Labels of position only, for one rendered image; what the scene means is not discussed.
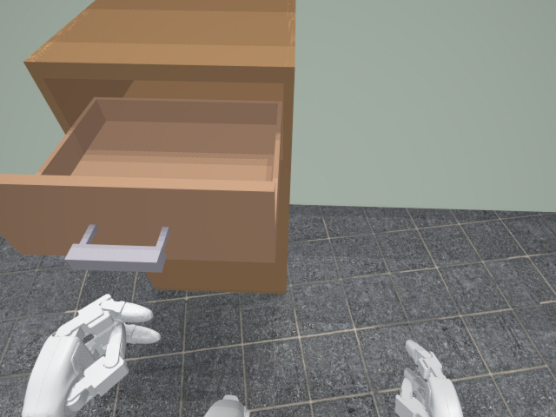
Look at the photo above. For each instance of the cabinet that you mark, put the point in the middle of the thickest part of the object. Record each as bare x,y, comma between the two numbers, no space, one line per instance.
182,49

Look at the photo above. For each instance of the robot left thigh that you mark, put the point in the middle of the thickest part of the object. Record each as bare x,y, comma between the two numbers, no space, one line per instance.
227,408

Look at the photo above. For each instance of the robot right hand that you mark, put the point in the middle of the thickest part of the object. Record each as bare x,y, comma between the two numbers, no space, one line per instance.
435,398

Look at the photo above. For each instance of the drawer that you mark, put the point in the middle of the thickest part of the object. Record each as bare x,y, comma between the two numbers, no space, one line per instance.
207,169

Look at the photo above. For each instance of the handle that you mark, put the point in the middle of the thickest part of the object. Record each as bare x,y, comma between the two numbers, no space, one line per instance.
87,256

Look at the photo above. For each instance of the robot left hand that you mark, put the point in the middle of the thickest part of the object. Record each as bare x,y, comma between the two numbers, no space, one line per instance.
54,389

